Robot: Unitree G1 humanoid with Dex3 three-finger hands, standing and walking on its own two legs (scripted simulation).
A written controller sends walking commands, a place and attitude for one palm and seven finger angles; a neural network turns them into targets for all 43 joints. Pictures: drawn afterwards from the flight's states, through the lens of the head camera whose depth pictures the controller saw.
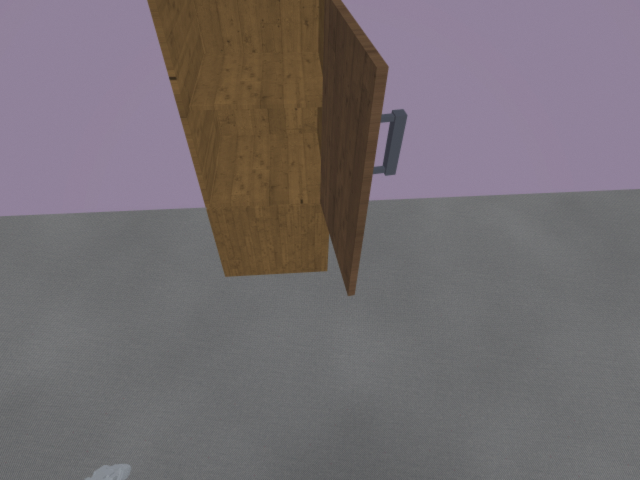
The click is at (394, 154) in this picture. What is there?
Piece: cupboard door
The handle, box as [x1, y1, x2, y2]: [373, 109, 406, 175]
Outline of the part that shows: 403,109 392,110 390,114 381,115 380,122 389,121 390,124 383,165 374,167 373,173 383,172 385,175 395,173 406,119 406,114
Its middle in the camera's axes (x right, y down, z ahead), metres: +0.12 -0.17 +0.72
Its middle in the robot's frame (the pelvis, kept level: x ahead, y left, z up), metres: +0.67 -0.08 +0.06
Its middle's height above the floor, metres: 0.83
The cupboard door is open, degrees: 97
